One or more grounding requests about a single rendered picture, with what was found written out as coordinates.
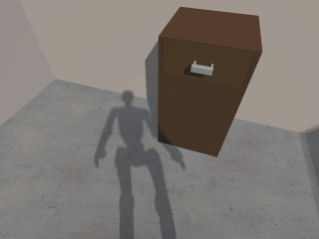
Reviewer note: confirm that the drawer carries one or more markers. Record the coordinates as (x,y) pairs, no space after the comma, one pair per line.
(229,66)

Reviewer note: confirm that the handle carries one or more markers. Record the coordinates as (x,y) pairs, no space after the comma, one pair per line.
(200,69)

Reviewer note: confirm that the cabinet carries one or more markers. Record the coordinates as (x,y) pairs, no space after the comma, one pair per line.
(194,113)

